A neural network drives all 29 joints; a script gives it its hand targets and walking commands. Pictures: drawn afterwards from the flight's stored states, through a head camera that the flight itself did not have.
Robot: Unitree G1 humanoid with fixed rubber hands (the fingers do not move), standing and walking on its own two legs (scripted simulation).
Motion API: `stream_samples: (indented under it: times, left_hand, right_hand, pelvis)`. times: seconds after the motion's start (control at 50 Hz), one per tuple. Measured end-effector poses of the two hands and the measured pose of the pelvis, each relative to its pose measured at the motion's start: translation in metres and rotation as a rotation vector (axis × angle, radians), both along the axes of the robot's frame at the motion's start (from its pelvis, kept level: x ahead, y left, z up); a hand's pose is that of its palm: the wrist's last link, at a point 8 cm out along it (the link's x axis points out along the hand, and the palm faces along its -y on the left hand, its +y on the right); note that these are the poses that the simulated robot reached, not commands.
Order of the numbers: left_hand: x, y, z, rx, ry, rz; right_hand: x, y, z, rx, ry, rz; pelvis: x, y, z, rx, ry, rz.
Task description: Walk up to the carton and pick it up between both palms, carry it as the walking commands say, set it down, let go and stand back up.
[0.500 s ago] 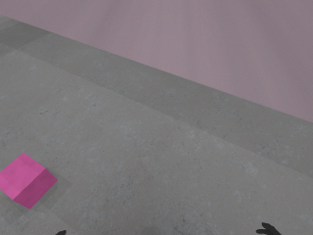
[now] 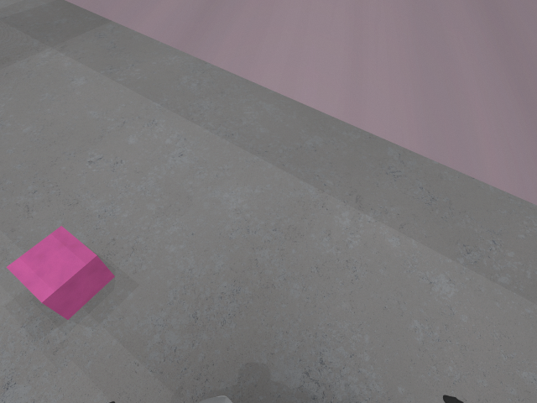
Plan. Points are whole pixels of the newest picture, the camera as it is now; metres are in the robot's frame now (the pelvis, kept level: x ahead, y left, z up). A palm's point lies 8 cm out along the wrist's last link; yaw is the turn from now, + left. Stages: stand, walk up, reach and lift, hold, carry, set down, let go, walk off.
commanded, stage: walk up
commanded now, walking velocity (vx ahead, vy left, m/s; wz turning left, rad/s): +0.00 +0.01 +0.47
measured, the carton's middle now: (64, 272) +0.65 +0.75 -0.68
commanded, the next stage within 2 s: none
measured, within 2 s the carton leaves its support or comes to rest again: neither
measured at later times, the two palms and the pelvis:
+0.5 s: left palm out of the picture +0.01 +0.27 -0.11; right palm out of the picture +0.10 -0.24 -0.14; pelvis -0.02 -0.01 +0.00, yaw +14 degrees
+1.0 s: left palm out of the picture -0.16 +0.32 -0.13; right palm (260, 281) +0.34 +0.02 -0.12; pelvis +0.07 +0.13 -0.02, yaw +28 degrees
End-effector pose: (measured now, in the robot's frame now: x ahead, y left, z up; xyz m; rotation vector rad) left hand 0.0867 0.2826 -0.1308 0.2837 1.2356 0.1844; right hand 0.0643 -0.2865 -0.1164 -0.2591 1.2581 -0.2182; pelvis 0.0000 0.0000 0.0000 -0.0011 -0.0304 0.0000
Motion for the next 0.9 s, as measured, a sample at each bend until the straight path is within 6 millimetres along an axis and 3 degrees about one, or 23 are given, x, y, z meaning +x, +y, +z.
stream_samples:
  times: [0.06, 0.1, 0.18, 0.28, 0.36, 0.44, 0.58, 0.66, 0.72, 0.78, 0.9]
  left_hand:
    - [-0.017, 0.010, -0.021, -0.026, 0.052, 0.027]
    - [-0.026, 0.013, -0.025, -0.042, 0.073, 0.051]
    - [-0.040, 0.014, -0.017, -0.058, 0.083, 0.089]
    - [-0.051, 0.017, -0.003, -0.031, 0.054, 0.124]
    - [-0.051, 0.013, 0.007, -0.002, -0.017, 0.152]
    - [-0.056, 0.001, 0.016, 0.030, -0.101, 0.195]
    - [-0.114, -0.024, 0.024, 0.022, -0.051, 0.314]
    - [-0.150, -0.034, 0.024, -0.001, 0.006, 0.390]
    - [-0.183, -0.035, 0.028, -0.006, 0.070, 0.453]
    - [-0.213, -0.031, 0.032, -0.010, 0.125, 0.525]
    - [-0.250, -0.009, 0.030, -0.034, 0.227, 0.641]
  right_hand:
    - [-0.002, 0.022, -0.011, 0.005, 0.012, 0.017]
    - [-0.008, 0.037, -0.015, 0.015, 0.039, 0.031]
    - [-0.014, 0.061, -0.018, 0.047, 0.087, 0.065]
    - [-0.005, 0.076, -0.020, 0.088, 0.054, 0.102]
    - [0.006, 0.072, -0.021, 0.104, 0.014, 0.124]
    - [0.020, 0.053, -0.028, 0.110, -0.008, 0.152]
    - [0.052, 0.038, -0.009, 0.087, -0.013, 0.262]
    - [0.070, 0.045, -0.005, 0.099, 0.014, 0.330]
    - [0.095, 0.065, 0.000, 0.126, 0.002, 0.388]
    - [0.128, 0.100, 0.002, 0.152, -0.030, 0.457]
    - [0.211, 0.207, 0.002, 0.210, -0.133, 0.620]
  pelvis:
    - [-0.001, 0.014, -0.012, -0.013, 0.004, 0.027]
    - [-0.006, 0.020, -0.012, -0.017, -0.002, 0.036]
    - [-0.013, 0.027, -0.004, -0.032, 0.006, 0.073]
    - [-0.019, 0.025, 0.001, -0.036, 0.021, 0.110]
    - [-0.020, 0.015, 0.000, -0.026, 0.032, 0.149]
    - [-0.022, -0.001, -0.005, -0.002, 0.042, 0.179]
    - [-0.021, -0.012, 0.009, 0.030, 0.044, 0.286]
    - [-0.015, -0.006, 0.013, 0.035, 0.073, 0.336]
    - [-0.004, 0.005, 0.017, 0.048, 0.087, 0.355]
    - [0.010, 0.022, 0.018, 0.049, 0.088, 0.387]
    - [0.038, 0.072, 0.008, 0.020, 0.085, 0.443]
